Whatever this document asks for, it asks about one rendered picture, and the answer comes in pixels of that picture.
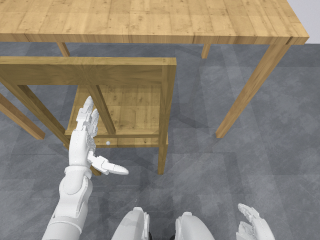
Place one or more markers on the right robot hand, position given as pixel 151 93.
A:
pixel 259 230

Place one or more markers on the table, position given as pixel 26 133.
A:
pixel 252 22

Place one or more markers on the left robot forearm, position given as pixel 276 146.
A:
pixel 68 219

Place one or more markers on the chair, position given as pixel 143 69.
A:
pixel 133 96

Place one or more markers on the left robot thigh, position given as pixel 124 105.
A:
pixel 134 226

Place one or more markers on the robot left shin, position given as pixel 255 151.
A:
pixel 140 209

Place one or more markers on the left robot hand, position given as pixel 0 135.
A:
pixel 82 141

